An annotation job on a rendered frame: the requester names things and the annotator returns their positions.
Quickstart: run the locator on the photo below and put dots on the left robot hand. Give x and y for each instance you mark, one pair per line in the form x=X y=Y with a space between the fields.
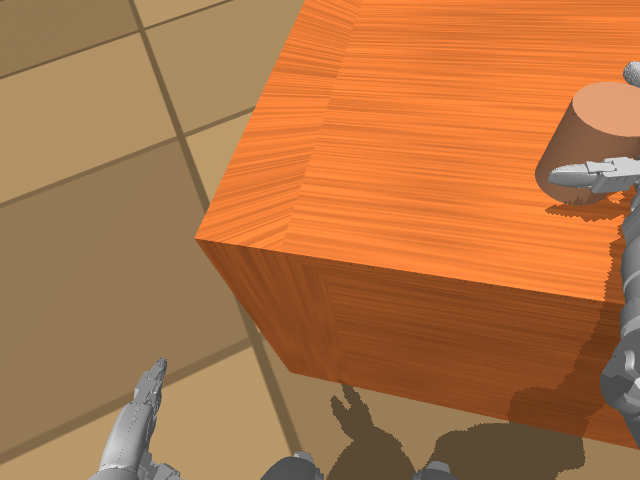
x=128 y=443

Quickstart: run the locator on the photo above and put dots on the right robot arm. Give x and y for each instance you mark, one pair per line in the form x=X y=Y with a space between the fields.
x=620 y=379

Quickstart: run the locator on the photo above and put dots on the right robot hand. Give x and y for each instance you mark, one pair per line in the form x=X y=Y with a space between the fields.
x=613 y=174

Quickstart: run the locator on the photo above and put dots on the can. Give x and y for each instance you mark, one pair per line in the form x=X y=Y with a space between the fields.
x=602 y=121

